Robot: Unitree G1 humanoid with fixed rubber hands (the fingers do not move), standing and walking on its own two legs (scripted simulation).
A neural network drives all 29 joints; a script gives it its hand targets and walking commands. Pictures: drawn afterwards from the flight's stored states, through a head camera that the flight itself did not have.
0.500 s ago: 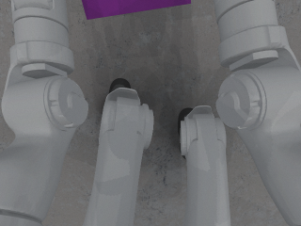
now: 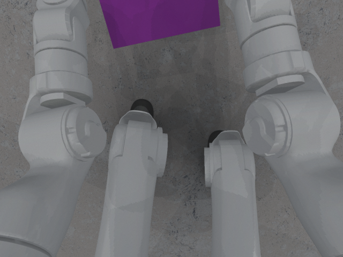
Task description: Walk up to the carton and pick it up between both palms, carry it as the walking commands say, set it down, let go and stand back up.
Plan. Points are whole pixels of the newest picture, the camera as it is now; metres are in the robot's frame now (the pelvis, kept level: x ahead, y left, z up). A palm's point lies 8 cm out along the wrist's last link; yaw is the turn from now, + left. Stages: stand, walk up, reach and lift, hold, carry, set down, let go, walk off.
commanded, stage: set down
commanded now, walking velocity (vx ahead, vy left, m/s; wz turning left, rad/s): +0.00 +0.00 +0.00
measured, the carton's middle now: out of the picture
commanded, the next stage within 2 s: none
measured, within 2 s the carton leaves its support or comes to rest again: rests again in 1.38 s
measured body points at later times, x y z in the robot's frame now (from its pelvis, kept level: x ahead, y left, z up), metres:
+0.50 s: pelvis +0.00 +0.00 +0.00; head +0.38 +0.07 +0.22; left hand +0.50 +0.29 -0.20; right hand +0.59 +0.04 -0.17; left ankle +0.13 +0.16 -0.39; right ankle +0.09 -0.13 -0.39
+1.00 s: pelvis +0.00 +0.00 +0.00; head +0.39 +0.07 +0.21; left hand +0.51 +0.29 -0.21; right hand +0.60 +0.04 -0.18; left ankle +0.13 +0.16 -0.39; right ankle +0.09 -0.13 -0.39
